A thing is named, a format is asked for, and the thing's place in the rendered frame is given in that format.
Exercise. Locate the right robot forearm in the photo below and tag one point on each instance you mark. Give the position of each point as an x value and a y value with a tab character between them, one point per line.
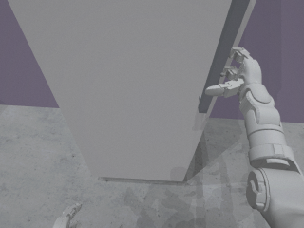
265	134

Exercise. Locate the handle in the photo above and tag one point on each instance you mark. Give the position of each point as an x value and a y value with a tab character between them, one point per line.
227	38

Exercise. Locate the right robot hand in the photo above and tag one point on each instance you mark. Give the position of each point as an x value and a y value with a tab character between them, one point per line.
249	72

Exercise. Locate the robot right upper arm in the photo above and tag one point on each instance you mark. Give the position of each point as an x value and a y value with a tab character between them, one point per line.
278	195

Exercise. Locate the left robot hand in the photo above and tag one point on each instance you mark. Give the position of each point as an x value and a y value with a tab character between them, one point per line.
68	214

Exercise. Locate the fridge door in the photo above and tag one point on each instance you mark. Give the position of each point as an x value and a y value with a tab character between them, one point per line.
127	76

